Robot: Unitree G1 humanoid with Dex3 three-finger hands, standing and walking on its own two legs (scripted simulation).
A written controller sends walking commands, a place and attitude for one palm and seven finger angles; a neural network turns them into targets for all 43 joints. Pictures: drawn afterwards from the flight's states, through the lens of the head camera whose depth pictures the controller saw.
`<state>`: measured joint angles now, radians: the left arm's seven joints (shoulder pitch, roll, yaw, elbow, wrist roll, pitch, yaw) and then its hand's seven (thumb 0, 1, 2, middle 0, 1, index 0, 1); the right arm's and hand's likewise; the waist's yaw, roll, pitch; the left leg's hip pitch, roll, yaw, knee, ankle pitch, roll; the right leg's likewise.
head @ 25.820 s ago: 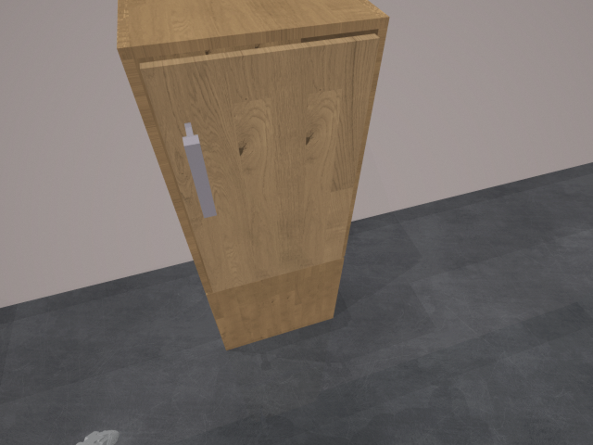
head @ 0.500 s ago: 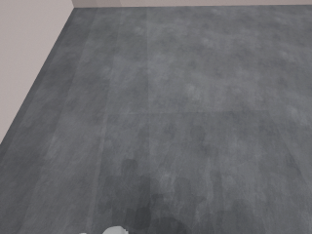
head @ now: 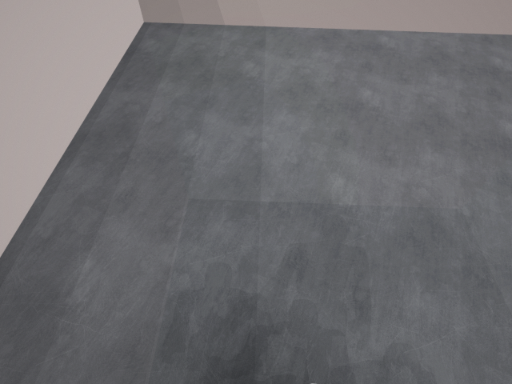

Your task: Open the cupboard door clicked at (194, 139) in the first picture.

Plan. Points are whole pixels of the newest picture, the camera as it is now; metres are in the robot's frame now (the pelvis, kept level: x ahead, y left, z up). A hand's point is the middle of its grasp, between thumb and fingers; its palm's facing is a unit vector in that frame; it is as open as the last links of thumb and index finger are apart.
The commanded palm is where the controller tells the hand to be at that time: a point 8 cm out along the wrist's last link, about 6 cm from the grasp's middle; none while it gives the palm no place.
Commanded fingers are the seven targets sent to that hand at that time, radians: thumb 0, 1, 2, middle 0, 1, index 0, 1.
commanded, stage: turn to face it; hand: left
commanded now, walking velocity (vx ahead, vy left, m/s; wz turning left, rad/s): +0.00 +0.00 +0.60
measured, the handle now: out of the picture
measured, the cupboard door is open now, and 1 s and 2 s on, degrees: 48 48 48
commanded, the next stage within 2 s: none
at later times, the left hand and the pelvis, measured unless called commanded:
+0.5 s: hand out of the picture +0.08 +0.21 -0.19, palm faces +0.33 -0.91 -0.25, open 7.3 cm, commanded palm none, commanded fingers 0.00 0.90 0.90 -0.20 -0.30 -0.20 -0.30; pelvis +0.10 -0.01 -0.02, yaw +18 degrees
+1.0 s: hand out of the picture +0.10 +0.13 -0.15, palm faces +0.59 -0.76 -0.26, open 7.3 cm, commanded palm none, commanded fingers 0.00 0.90 0.90 -0.20 -0.30 -0.20 -0.30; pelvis +0.17 -0.05 +0.00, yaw +37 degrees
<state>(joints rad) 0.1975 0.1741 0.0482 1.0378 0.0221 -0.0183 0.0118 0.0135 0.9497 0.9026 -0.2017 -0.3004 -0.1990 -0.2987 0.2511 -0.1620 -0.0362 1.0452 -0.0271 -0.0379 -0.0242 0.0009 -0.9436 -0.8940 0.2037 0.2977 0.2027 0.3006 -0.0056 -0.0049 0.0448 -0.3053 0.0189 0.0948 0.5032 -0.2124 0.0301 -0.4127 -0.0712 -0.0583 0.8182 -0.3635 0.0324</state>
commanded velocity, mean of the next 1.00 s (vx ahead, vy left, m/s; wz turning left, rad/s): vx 0.00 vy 0.00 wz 0.60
